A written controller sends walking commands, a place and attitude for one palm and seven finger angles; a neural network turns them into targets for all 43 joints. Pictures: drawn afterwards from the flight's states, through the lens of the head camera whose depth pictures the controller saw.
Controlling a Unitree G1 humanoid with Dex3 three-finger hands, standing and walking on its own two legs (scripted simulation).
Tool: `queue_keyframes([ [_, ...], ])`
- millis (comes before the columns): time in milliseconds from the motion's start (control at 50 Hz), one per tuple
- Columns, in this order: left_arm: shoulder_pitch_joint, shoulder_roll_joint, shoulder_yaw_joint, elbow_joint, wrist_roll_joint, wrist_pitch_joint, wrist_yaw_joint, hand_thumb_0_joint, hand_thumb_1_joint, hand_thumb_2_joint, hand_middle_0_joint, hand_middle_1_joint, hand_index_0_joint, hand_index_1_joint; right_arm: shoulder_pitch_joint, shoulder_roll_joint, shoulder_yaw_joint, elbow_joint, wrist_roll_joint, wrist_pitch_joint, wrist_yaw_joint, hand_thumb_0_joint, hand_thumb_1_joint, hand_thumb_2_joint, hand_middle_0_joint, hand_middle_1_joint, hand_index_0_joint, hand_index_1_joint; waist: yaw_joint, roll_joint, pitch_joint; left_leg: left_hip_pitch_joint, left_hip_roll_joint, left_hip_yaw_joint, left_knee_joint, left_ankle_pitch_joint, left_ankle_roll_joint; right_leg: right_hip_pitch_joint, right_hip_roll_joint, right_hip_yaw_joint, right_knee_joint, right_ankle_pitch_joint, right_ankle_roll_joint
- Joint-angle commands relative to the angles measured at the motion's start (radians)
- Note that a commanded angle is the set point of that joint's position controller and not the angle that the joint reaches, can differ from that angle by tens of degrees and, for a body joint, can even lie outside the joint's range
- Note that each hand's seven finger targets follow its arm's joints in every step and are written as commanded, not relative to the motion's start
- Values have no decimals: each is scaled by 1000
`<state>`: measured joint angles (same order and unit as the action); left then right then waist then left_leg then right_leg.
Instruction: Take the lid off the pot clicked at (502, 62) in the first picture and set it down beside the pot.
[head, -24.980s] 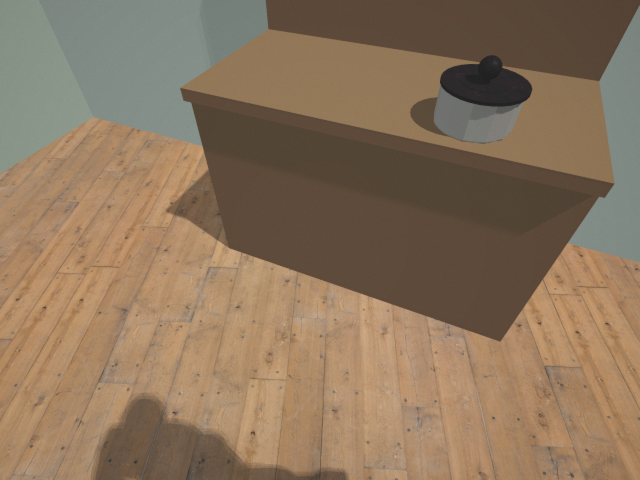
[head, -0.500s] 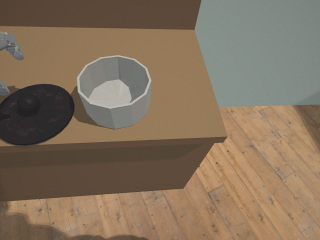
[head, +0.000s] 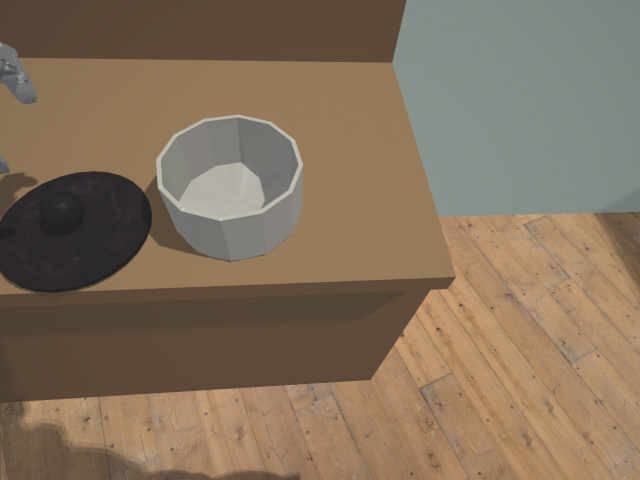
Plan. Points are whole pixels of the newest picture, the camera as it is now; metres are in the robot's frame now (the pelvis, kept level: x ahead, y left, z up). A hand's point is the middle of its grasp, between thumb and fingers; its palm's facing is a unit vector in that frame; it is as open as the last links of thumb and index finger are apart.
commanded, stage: draw the hand back to the body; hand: left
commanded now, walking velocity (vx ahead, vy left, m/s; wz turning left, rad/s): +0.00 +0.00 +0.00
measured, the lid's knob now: (62, 210) +0.47 +0.34 +0.02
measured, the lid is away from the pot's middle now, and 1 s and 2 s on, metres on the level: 0.23 0.23 0.23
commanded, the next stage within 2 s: none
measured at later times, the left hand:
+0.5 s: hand out of the picture +0.42 +0.32 +0.17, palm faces -0.25 -0.23 -0.94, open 10.9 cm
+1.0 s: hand (24, 159) +0.38 +0.25 +0.21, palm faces +0.49 -0.83 -0.27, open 9.8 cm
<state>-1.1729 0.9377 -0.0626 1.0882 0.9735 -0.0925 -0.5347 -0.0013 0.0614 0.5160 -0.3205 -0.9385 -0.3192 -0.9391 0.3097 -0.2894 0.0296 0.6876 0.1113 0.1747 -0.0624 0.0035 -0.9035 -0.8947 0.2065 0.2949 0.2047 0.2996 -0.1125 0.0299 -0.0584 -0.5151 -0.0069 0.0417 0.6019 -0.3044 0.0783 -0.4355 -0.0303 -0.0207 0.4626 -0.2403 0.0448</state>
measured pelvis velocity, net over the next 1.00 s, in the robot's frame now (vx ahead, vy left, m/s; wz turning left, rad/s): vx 0.02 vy -0.05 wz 0.00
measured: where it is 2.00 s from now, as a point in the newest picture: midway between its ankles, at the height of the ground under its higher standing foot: outside the picture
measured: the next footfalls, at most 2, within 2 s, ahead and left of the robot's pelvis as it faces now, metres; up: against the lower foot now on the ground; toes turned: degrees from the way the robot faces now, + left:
none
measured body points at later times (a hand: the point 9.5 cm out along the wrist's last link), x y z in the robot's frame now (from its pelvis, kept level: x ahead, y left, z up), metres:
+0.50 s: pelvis +0.00 -0.01 +0.01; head +0.05 -0.01 +0.45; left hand +0.42 +0.33 +0.22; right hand +0.10 -0.27 -0.11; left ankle -0.01 +0.06 -0.73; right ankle -0.02 -0.17 -0.73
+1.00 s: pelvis +0.02 -0.05 +0.01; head +0.04 -0.06 +0.46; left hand +0.34 +0.29 +0.23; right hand +0.15 -0.31 -0.10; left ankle -0.01 +0.06 -0.73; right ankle -0.02 -0.17 -0.73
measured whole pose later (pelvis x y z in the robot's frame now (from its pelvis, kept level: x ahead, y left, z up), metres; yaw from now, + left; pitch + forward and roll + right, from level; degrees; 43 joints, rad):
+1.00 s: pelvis +0.02 -0.05 +0.01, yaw +0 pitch +1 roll -1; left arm -0.28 0.50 0.41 0.25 -0.06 -0.08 0.08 0.00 0.32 0.64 -0.28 -0.74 -0.28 -0.74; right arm 0.25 -0.28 0.01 0.68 0.06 -0.04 -0.06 0.01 -0.90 -0.90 0.20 0.29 0.20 0.30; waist -0.01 0.05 0.01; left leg -0.16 0.04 0.04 0.43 -0.28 0.00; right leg -0.12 0.02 -0.02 0.37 -0.26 -0.01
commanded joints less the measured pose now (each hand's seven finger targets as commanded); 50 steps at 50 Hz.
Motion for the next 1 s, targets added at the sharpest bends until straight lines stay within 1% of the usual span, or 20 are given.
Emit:
queue_keyframes([
  [0,-440,314,120,-241,-10,-20,46,0,52,515,-305,-942,-305,-942,86,-191,-64,-77,-13,-17,-16,0,-900,-900,200,300,200,300,8,150,-440,418,11,-68,-32,585,-4,31,80,-52,-12,274,-77],
  [120,-298,322,175,-281,-30,-22,51,0,52,515,-305,-942,-305,-942,43,-181,-66,-114,-14,4,4,0,-900,-900,200,300,200,300,32,122,-407,394,5,-69,-35,595,-3,62,77,-58,-10,279,-76],
  [200,-294,307,181,-444,-46,-18,53,0,52,515,-305,-942,-305,-942,9,-175,-73,-142,-14,9,11,0,-900,-900,200,300,200,300,37,191,-458,468,8,-82,-43,657,-5,56,73,-57,-20,278,-82],
  [280,-183,268,177,-372,-73,4,48,0,52,515,-305,-942,-305,-942,-7,-170,-67,-144,-9,17,14,0,-900,-900,200,300,200,300,31,90,-360,383,-3,-65,-64,507,3,67,74,-65,-35,237,-76],
  [300,-204,243,156,-439,-77,3,45,0,52,515,-305,-942,-305,-942,-26,-171,-69,-150,-8,17,15,0,-900,-900,200,300,200,300,35,131,-372,412,3,-68,-70,539,1,62,69,-63,-36,246,-80],
  [340,-187,293,210,-559,-67,3,61,0,52,515,-305,-942,-305,-942,-38,-164,-72,-172,-15,15,21,0,-900,-900,200,300,200,300,46,173,-442,481,-1,-89,-61,612,-3,77,73,-63,-31,252,-85],
  [360,-148,292,224,-567,-73,4,64,0,52,515,-305,-942,-305,-942,-40,-160,-70,-176,-17,13,21,0,-900,-900,200,300,200,300,48,154,-444,484,-2,-91,-62,628,-1,86,73,-64,-35,262,-83],
  [400,-45,312,269,-497,-97,11,66,0,52,515,-305,-942,-305,-942,-45,-165,-67,-175,-15,11,22,0,-900,-900,200,300,200,300,54,101,-388,428,-5,-82,-69,586,2,110,69,-62,-43,273,-82],
  [440,-27,221,190,-467,-109,29,54,0,52,515,-305,-942,-305,-942,-74,-157,-60,-179,-11,17,25,0,-900,-900,200,300,200,300,46,54,-304,364,-10,-61,-94,448,1,107,66,-67,-53,236,-77],
  [460,-150,-37,333,-559,-693,-24,236,0,52,515,-305,-942,-305,-942,82,-98,-62,-236,-7,-40,7,0,-900,-900,200,300,200,300,0,58,-232,512,59,-69,-135,264,-32,45,50,-63,-65,130,-104],
  [480,-83,-54,283,-604,-745,-42,328,0,52,515,-305,-942,-305,-942,17,-119,-41,-232,-11,-77,-5,0,-900,-900,200,300,200,300,27,94,-239,575,85,-134,-177,177,-43,36,48,-48,-76,55,-106],
  [500,-32,-82,314,-616,-835,-55,393,0,52,515,-305,-942,-305,-942,-17,-121,-37,-240,-17,-109,-19,0,-900,-900,200,300,200,300,34,49,-235,562,88,-135,-200,101,-38,57,38,-32,-93,45,-103],
  [520,24,-14,398,-585,-880,-54,453,0,52,515,-305,-942,-305,-942,-19,-136,-34,-216,-25,-125,-30,0,-900,-900,200,300,200,300,51,-8,-242,524,82,-118,-200,125,-33,115,39,-23,-96,86,-102],
  [600,88,40,516,-721,-947,-75,568,0,94,534,-300,-910,-300,-910,-39,-142,-37,-175,-51,-179,-26,0,-900,-900,200,300,200,300,83,124,-277,502,65,-50,-177,359,-53,247,28,-10,-91,252,-99],
  [620,111,-10,497,-780,-960,-81,580,0,115,544,-297,-894,-297,-894,-48,-128,-35,-181,-54,-195,-21,0,-900,-900,200,300,200,300,86,176,-285,523,63,-52,-180,416,-60,261,30,-13,-88,277,-99],
  [700,299,-6,573,-878,-998,-81,617,0,200,582,-287,-829,-287,-829,-69,-127,-44,-172,-63,-230,-9,0,-900,-900,200,300,200,300,113,136,-270,505,66,-34,-172,546,-56,351,27,-18,-81,396,-92],
  [780,413,-75,564,-980,-1018,-74,628,0,285,621,-276,-765,-276,-765,-88,-121,-56,-165,-65,-261,1,0,-900,-900,200,300,200,300,112,113,-265,535,66,-22,-156,621,-46,358,31,-17,-77,457,-81],
  [860,551,-132,551,-996,-1040,-54,624,0,370,659,-266,-701,-266,-701,-107,-121,-62,-156,-60,-258,1,0,-900,-900,200,300,200,300,112,21,-213,479,51,6,-160,574,-34,393,28,-16,-81,518,-73],
  [940,554,-128,561,-1114,-1043,-62,631,0,455,698,-255,-637,-255,-637,-134,-110,-62,-158,-58,-267,-2,0,-900,-900,200,300,200,300,114,94,-232,515,37,7,-165,554,-33,398,28,-11,-89,510,-72],
  [980,606,-155,556,-1120,-1048,-56,635,0,497,717,-250,-605,-250,-605,-144,-107,-61,-154,-59,-271,-2,0,-900,-900,200,300,200,300,116,47,-205,508,35,9,-172,528,-31,394,30,-15,-92,508,-70],
])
